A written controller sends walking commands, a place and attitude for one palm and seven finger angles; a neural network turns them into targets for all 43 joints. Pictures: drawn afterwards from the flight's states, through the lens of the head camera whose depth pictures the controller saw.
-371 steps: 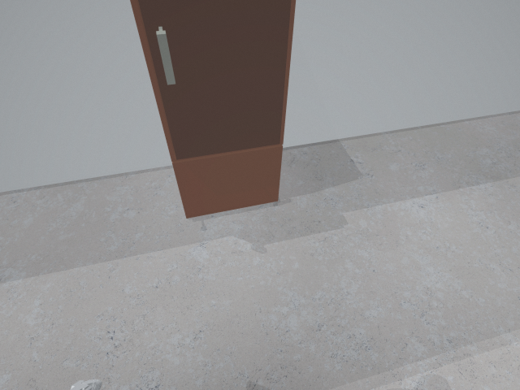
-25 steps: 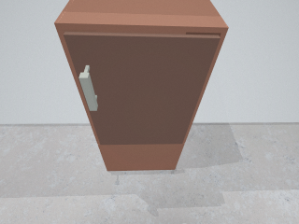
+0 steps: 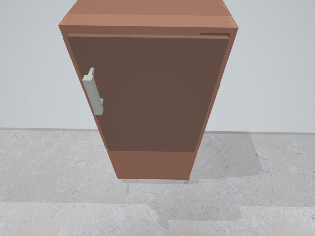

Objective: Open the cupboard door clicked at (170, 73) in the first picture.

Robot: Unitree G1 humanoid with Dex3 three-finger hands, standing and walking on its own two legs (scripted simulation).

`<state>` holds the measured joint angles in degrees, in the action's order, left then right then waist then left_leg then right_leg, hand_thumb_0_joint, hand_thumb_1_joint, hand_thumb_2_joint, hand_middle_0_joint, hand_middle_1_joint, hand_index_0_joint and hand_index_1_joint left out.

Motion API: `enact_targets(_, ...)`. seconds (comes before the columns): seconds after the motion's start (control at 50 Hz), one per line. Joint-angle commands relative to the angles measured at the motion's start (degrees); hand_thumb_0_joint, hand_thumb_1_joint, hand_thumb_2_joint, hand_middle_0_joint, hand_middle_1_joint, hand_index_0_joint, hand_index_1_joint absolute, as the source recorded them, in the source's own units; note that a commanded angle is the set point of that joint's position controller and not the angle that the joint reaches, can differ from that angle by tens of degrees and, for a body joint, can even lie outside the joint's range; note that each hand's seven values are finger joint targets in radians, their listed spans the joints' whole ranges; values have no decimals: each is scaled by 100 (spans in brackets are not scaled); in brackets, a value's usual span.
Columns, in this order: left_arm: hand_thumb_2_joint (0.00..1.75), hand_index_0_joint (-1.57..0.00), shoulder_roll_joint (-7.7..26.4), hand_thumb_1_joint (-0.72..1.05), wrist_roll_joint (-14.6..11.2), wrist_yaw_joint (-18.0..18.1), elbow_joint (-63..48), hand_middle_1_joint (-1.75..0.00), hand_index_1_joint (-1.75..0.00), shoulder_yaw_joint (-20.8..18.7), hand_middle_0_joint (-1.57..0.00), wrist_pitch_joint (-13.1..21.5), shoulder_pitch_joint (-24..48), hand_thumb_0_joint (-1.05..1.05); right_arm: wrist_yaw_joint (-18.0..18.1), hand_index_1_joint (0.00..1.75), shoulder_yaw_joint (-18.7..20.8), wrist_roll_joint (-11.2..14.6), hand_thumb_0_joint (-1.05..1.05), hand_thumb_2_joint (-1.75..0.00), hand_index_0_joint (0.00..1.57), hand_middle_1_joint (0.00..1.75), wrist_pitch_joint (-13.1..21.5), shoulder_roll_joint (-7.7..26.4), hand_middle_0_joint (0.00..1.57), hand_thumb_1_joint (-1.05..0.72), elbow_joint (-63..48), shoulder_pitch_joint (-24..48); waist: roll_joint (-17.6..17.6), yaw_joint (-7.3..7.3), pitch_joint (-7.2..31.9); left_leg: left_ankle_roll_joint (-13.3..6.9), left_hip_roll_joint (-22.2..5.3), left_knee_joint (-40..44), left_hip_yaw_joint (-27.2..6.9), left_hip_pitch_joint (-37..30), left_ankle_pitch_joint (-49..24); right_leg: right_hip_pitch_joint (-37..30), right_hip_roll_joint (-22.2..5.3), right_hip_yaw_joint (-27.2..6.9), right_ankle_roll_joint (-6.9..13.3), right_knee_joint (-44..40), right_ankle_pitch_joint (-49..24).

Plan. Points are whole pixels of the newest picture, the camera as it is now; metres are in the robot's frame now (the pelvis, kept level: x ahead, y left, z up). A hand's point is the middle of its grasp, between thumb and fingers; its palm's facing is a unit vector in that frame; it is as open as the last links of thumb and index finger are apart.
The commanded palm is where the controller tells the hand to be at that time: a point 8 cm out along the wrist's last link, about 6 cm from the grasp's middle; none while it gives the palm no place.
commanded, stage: come to a stop and stand still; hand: left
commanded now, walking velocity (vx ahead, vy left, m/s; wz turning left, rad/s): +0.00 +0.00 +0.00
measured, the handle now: (95, 91) +0.51 +0.24 +0.06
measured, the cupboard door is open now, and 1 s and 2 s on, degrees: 0 0 0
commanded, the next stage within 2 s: look again from close up in 0.32 s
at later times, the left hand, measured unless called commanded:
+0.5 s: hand out of the picture +0.03 +0.18 -0.17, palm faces +0.00 -0.98 -0.20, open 7.4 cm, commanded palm none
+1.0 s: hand out of the picture +0.03 +0.17 -0.17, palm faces +0.01 -0.98 -0.18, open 7.4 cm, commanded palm none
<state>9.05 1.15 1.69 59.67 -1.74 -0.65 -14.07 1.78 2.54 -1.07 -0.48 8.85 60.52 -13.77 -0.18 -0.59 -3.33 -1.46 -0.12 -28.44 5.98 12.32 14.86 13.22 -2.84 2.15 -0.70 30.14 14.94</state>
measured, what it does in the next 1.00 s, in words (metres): stands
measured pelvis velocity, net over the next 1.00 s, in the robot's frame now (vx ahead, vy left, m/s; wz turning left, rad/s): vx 0.02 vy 0.00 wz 0.00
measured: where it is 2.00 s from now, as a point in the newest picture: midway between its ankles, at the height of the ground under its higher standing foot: outside the picture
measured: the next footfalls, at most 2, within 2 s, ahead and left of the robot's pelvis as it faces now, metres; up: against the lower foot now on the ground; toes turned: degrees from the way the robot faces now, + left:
none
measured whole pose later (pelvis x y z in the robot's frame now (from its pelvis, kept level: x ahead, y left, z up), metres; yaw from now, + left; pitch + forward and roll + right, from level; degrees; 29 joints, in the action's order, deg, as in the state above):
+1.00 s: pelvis +0.02 +0.00 +0.00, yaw +0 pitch -1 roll +0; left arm 9.2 0.9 1.6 63.5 0.5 0.8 -15.5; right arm 1.6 -0.5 -0.9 1.2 8.6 65.0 -14.6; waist -0.9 -0.3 -2.4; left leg -1.0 -0.8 -25.8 5.7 9.2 15.3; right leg 9.6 -1.9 2.5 -0.6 26.6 15.6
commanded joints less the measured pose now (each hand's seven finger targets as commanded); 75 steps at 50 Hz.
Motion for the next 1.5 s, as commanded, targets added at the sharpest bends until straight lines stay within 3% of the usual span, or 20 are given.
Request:
enact_targets(0.0, 90, -20, 658, 90, 44, 274, 20, -30, -30, 13, -20, 242, -763, 0, -81, 30, -14, 65, 0, -90, 20, 30, 181, 761, 20, -90, -492, 6, -248, -49, 275, 175, -612, -397, -442, -144, -753, -81, -741, -918, 274, -626, -2533)
enact_targets(0.02, 90, -20, 955, 90, -5, 222, -270, -30, -30, 8, -20, 294, -414, 0, -128, 30, -51, 47, 0, -90, 20, 30, 115, 495, 20, -90, -565, -302, -262, 211, 689, 150, -376, -143, -448, 30, 417, -107, -924, -1001, 432, -815, -670)
enact_targets(0.04, 90, -20, 879, 90, -6, 176, -363, -30, -30, 19, -20, 282, -281, 0, -153, 30, -86, 20, 0, -90, 20, 30, 98, 520, 20, -90, -579, -351, -367, 227, 390, 122, -369, -42, -489, 46, 449, 364, -764, -927, 490, -909, 622)
enact_targets(0.06, 90, -20, 805, 90, 20, 139, -415, -30, -30, 39, -20, 283, -239, 0, -176, 30, -108, -23, 0, -90, 20, 30, 139, 490, 20, -90, -560, -458, 152, 250, 177, 73, -423, 115, -518, -9, 121, 636, -600, -739, 471, -767, 655)
enact_targets(0.08, 90, -20, 762, 90, -3, 112, -392, -30, -30, 79, -20, 272, -269, 0, -168, 30, -133, -10, 0, -90, 20, 30, 160, 510, 20, -90, -569, -449, 360, 224, 19, 0, -523, 357, -695, 133, -67, 578, -419, -605, 397, -639, 523)
enact_targets(0.14, 90, -20, 617, 90, -18, 79, -273, -30, -30, 147, -20, 252, -512, 0, -124, 30, -157, 30, 0, -90, 20, 30, 189, 650, 20, -90, -616, -344, -79, 112, -26, -113, -609, 575, -802, 315, -56, 239, -266, -480, 307, -589, 225)
enact_targets(0.24, 90, -20, 624, 90, -31, 49, -188, -30, -30, 180, -20, 232, -542, 0, -109, 30, -200, 29, 0, -90, 20, 30, 199, 674, 20, -90, -436, -330, -139, 82, -224, -96, -550, 754, -749, 275, 42, 242, -293, -515, 283, -717, 184)
enact_targets(0.48, 90, -20, 693, 90, -36, 46, -57, -30, -30, 148, -20, 241, -451, 0, -65, 30, -234, 35, 0, -90, 20, 30, 263, 649, 20, -90, -48, -358, -17, 32, 120, -63, -618, 713, -641, -2, -760, -219, -366, -425, 251, -663, -798)
enact_targets(0.66, 90, -20, 650, 90, -27, 43, 48, -30, -30, 140, -20, 208, -389, 0, -39, 30, -232, 38, 0, -90, 20, 30, 244, 575, 20, -90, 122, -366, 16, 30, -54, -52, -645, 789, -633, -19, -764, -206, -337, -395, 239, -733, -817)
enact_targets(1.02, 90, -20, 538, 90, -28, 47, 225, -30, -30, 126, -20, 202, -491, 0, -3, 30, -223, 46, 0, -90, 20, 30, 250, 528, 20, -90, 279, -397, 4, 36, 32, -57, -667, 799, -601, -228, -954, -248, -347, -378, 233, -774, -951)
enact_targets(1.04, 90, -20, 627, 90, 30, 275, 424, -30, -30, 141, -20, 271, -915, 0, -36, 30, -171, 107, 0, -90, 20, 30, 267, 731, 20, -90, -118, 20, -41, -97, -76, 120, -749, -358, -484, 75, -1789, -83, -660, -673, 172, -750, -2881)
enact_targets(1.06, 90, -20, 822, 90, 27, 246, 366, -30, -30, 114, -20, 389, -862, 0, -60, 30, -245, 102, 0, -90, 20, 30, 276, 553, 20, -90, -259, -77, -80, 110, 266, 189, -589, -322, -409, -10, -1783, -437, -864, -595, 245, -469, -4591)
enact_targets(1.08, 90, -20, 774, 90, 8, 235, 203, -30, -30, 103, -20, 417, -881, 0, -49, 30, -206, 57, 0, -90, 20, 30, 309, 460, 20, -90, -218, -674, -285, 210, 1118, 115, -521, -190, -469, -150, -1451, -1065, -819, -508, 339, -19, -4698)
enact_targets(1.1, 90, -20, 708, 90, -24, 207, 130, -30, -30, 111, -20, 386, -777, 0, -19, 30, -169, 66, 0, -90, 20, 30, 304, 542, 20, -90, -196, -724, -336, 193, 1444, 68, -541, -130, -515, -269, -1909, -1243, -728, -377, 333, 167, -4552)
enact_targets(1.16, 90, -20, 578, 90, -11, 168, -21, -30, -30, 136, -20, 243, -642, 0, 28, 30, -144, 51, 0, -90, 20, 30, 248, 604, 20, -90, -267, -566, 427, 105, 667, -30, -735, -39, -651, -297, -2801, -498, -430, -226, 302, -11, -2190)
enact_targets(1.18, 90, -20, 535, 90, -13, 154, -43, -30, -30, 134, -20, 199, -637, 0, 39, 30, -152, 48, 0, -90, 20, 30, 219, 610, 20, -90, -292, -510, 291, 93, 346, -58, -744, 44, -696, -129, -2542, -344, -363, -194, 286, -129, -1663)
enact_targets(1.24, 90, -20, 519, 90, -21, 95, -110, -30, -30, 152, -20, 120, -560, 0, -1, 30, -150, 48, 0, -90, 20, 30, 164, 647, 20, -90, -408, -370, -7, 82, -264, -81, -648, 525, -827, 395, -661, -31, -292, -281, 258, -494, -401)
enact_targets(1.28, 90, -20, 535, 90, -12, 71, -175, -30, -30, 154, -20, 103, -577, 0, -43, 30, -149, 31, 0, -90, 20, 30, 145, 637, 20, -90, -451, -309, 163, 55, -499, -76, -588, 827, -909, 669, 311, 85, -261, -307, 250, -651, 159)
enact_targets(1.34, 90, -20, 539, 90, 3, 51, -257, -30, -30, 144, -20, 91, -630, 0, -73, 30, -114, 6, 0, -90, 20, 30, 123, 704, 20, -90, -503, -370, 12, 74, -501, -84, -561, 1084, -1018, 809, 1068, 176, -230, -317, 248, -731, 520)
enact_targets(1.48, 90, -20, 521, 90, 15, 34, -311, -30, -30, 129, -20, 107, -824, 0, -86, 30, -109, 4, 0, -90, 20, 30, 132, 726, 20, -90, -493, -495, 5, 45, -260, -96, -572, 1167, -1051, 832, 1252, 112, -253, -307, 209, -832, 609)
